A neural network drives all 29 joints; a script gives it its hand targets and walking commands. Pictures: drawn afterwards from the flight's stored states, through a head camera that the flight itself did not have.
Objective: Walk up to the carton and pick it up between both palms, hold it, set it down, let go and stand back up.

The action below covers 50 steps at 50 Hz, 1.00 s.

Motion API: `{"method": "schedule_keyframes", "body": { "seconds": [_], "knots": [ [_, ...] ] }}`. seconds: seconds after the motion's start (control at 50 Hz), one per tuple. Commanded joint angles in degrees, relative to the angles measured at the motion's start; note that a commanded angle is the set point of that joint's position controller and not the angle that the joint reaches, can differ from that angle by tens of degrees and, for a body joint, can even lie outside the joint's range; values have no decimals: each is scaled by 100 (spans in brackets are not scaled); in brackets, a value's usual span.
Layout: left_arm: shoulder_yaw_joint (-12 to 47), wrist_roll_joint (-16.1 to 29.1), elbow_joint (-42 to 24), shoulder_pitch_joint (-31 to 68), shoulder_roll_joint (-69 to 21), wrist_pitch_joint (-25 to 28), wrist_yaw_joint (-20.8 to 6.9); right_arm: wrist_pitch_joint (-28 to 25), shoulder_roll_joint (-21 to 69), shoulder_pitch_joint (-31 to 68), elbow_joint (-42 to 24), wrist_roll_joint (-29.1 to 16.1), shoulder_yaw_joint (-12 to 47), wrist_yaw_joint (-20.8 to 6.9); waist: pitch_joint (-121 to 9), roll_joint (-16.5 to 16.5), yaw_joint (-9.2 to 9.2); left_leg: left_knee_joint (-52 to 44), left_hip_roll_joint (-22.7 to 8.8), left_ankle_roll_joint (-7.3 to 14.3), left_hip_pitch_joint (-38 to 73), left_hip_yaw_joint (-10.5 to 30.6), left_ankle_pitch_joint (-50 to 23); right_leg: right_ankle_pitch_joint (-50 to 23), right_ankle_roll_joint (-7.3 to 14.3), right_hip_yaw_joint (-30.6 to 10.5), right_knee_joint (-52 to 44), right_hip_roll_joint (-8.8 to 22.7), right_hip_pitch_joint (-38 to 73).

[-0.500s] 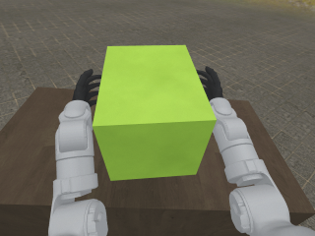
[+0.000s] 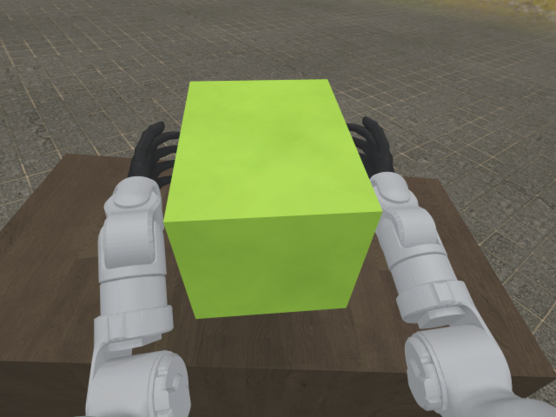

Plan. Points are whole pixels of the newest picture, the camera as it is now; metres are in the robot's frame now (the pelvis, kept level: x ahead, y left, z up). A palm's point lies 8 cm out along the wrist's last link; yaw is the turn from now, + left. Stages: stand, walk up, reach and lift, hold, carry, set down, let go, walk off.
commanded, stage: hold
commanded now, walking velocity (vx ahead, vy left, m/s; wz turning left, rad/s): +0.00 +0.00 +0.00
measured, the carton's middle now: (265, 191) +0.40 +0.00 +0.15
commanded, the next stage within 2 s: set down in 0.82 s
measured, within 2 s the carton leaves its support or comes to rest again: neither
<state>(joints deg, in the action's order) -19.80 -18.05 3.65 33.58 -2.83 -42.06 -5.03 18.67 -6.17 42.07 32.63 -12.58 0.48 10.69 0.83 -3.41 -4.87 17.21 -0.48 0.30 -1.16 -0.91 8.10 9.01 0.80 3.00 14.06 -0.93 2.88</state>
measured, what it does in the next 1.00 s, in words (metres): stands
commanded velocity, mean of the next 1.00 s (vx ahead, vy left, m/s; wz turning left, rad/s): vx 0.00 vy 0.00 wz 0.00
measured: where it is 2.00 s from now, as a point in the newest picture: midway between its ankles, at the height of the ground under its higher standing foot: outside the picture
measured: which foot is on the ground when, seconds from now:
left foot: down 0.00-1.00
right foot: down 0.00-1.00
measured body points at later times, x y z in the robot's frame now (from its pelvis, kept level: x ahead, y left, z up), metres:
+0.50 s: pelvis +0.00 +0.00 +0.00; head -0.05 +0.03 +0.45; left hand +0.37 +0.16 +0.19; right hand +0.38 -0.16 +0.21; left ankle +0.03 +0.11 -0.75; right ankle +0.00 -0.11 -0.75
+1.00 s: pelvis +0.00 +0.00 +0.00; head -0.05 +0.03 +0.45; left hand +0.37 +0.17 +0.21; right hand +0.38 -0.15 +0.23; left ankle +0.03 +0.11 -0.75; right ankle +0.00 -0.11 -0.75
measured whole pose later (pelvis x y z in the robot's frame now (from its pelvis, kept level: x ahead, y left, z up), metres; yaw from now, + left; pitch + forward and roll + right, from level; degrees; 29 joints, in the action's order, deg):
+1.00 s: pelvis +0.00 +0.00 +0.00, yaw +0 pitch -9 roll +0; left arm -21.3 -17.9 4.8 35.9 -2.4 -38.4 -6.8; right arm 16.3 -4.4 42.0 30.4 -9.8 -2.4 10.9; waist 1.8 -3.7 -4.4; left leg 16.9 -0.3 0.8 0.3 -1.2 8.2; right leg 9.1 0.5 2.7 14.0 -0.7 4.2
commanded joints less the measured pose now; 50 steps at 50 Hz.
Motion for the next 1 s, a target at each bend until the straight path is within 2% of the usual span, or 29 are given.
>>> {"method": "schedule_keyframes", "body": {
  "seconds": [0.0, 0.14, 0.56, 0.76, 0.8, 0.82, 0.88, 0.92, 0.98],
  "knots": [
    [2732, 714, -293, 3164, -2589, 266, -671, -264, 3315, 3446, -1623, -370, 1755, -509, -1751, 348, -46, -65, 195, -80, 756, -118, -1039, -1032, -307, 142, -113, -180, -13],
    [2771, 744, -406, 3169, -2603, 289, -678, -281, 3384, 3473, -1755, -408, 1843, -488, -1887, 305, -35, -17, 204, -79, 832, -109, -1184, -1250, -340, 153, -76, -183, 78],
    [2814, 774, -383, 3194, -2619, 295, -659, -292, 3374, 3523, -1814, -401, 1833, -500, -1915, 326, -41, -20, 197, -83, 807, -107, -1102, -1102, -311, 145, -93, -180, 12],
    [2647, 669, -197, 3171, -2541, 271, -690, -266, 3328, 3446, -1558, -337, 1735, -506, -1674, 293, -32, -85, 204, -50, 749, -147, -951, -1015, -331, 129, -136, -158, -45],
    [2636, 664, -195, 3139, -2555, 262, -700, -269, 3318, 3456, -1603, -342, 1753, -500, -1687, 309, -21, -81, 208, -58, 737, -149, -990, -1062, -329, 130, -115, -167, -10],
    [2610, 736, -527, 3356, -2424, 341, -726, -380, 3428, 3551, -2084, -393, 1780, -522, -1903, 278, 87, -14, 333, 88, 866, -160, -1012, -1387, -322, 51, -73, -191, 116],
    [2561, 763, -509, 3413, -2282, 454, -769, -514, 3394, 3661, -2296, -349, 1800, -505, -2119, 267, 57, 41, 353, 81, 864, -158, -1103, -1901, -399, 25, 18, -130, 362],
    [2358, 626, -145, 3350, -2143, 544, -839, -589, 3323, 3539, -2046, -120, 1572, -524, -1776, 197, 51, -82, 339, 113, 783, -187, -760, -1539, -412, 62, -64, -104, 271],
    [1903, 281, 524, 3206, -1990, 758, -1032, -859, 3213, 3174, -1388, 443, 1015, -618, -1070, 102, 76, -371, 250, 167, 520, -288, -46, -578, -354, 164, -232, -31, 77]
  ]
}}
